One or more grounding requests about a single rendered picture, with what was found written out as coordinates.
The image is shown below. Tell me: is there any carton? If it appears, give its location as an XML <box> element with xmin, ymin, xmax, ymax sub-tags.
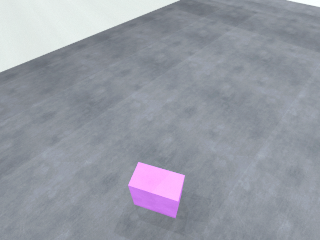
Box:
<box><xmin>128</xmin><ymin>162</ymin><xmax>185</xmax><ymax>218</ymax></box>

